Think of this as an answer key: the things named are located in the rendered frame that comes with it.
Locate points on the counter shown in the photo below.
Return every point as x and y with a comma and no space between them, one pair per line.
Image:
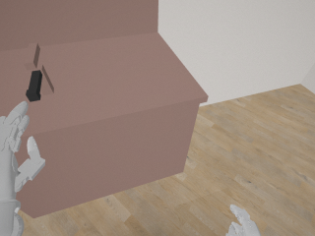
117,107

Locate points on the tap lever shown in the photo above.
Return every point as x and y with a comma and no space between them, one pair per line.
33,93

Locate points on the robot left hand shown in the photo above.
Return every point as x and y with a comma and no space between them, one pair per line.
11,129

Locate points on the left robot forearm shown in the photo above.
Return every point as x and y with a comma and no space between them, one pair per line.
11,224

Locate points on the robot right hand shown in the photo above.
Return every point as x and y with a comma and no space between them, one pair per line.
247,228

